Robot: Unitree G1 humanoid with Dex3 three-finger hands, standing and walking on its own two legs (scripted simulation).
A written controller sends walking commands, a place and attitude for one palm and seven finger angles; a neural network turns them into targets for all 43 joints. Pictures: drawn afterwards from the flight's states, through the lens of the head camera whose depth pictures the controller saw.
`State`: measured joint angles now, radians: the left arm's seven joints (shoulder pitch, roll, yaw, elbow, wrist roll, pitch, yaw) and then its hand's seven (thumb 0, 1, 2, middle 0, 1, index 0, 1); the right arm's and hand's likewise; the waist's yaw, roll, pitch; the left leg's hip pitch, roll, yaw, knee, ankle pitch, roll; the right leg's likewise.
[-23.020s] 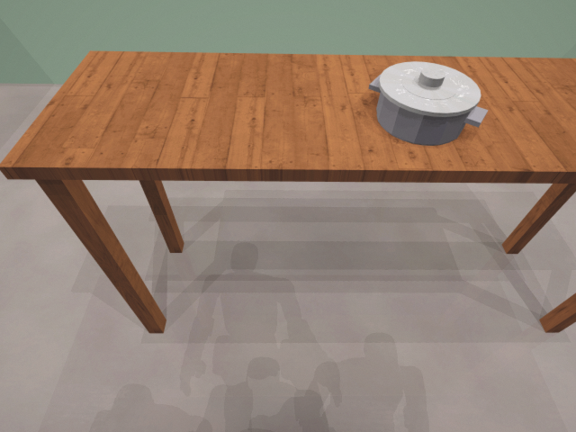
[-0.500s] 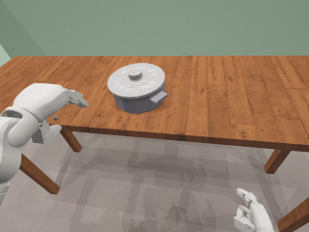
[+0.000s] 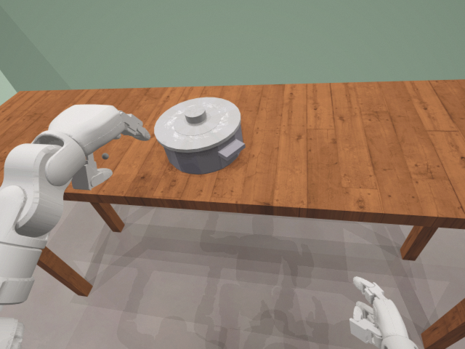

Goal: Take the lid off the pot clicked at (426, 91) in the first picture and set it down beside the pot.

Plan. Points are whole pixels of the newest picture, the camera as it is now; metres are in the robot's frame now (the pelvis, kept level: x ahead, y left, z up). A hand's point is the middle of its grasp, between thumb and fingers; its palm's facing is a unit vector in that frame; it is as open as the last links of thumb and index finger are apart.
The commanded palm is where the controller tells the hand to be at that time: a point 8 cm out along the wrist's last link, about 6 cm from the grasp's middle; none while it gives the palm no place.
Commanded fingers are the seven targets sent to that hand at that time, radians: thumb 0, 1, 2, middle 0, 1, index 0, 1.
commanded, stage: move the open hand above the knob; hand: left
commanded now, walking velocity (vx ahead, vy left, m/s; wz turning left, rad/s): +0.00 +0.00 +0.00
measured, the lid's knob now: (195, 114) +0.53 +0.13 +0.15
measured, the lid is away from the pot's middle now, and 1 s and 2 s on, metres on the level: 0.00 0.00 0.00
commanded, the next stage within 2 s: none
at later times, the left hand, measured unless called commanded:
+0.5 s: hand (136, 131) +0.40 +0.19 +0.21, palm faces -0.15 +0.01 -0.99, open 10.2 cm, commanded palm +0.38 +0.19 +0.28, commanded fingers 0.00 -0.39 1.60 -0.84 -0.08 -0.84 -0.08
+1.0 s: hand (169, 106) +0.46 +0.15 +0.21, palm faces -0.21 +0.00 -0.98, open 10.2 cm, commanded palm +0.45 +0.16 +0.28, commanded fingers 0.00 -0.39 1.60 -0.84 -0.08 -0.84 -0.08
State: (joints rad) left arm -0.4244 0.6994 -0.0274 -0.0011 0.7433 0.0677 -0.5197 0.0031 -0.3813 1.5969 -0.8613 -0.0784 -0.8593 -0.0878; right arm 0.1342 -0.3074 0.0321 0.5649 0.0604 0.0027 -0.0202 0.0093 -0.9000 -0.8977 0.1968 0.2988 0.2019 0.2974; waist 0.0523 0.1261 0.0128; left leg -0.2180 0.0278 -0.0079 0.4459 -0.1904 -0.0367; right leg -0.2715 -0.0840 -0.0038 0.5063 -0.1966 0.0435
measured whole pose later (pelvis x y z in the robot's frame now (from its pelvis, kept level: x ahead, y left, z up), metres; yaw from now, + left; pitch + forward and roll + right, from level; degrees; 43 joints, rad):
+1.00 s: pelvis +0.03 +0.01 +0.00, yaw -1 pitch +1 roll +2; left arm -0.95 0.50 -0.27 0.51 0.85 0.24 -0.51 0.00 -0.38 1.60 -0.86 -0.08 -0.86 -0.09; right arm 0.18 -0.28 0.03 0.61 0.07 0.07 0.00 0.01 -0.90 -0.90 0.20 0.30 0.20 0.30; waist -0.02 0.08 -0.01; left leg -0.23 0.01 0.02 0.43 -0.22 -0.02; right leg -0.30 -0.10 0.02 0.50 -0.22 0.06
